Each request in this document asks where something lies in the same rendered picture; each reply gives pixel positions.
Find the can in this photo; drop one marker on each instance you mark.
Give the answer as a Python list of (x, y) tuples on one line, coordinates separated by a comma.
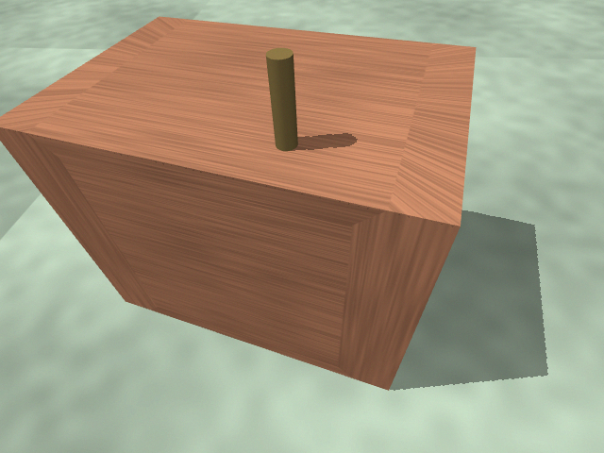
[(280, 67)]

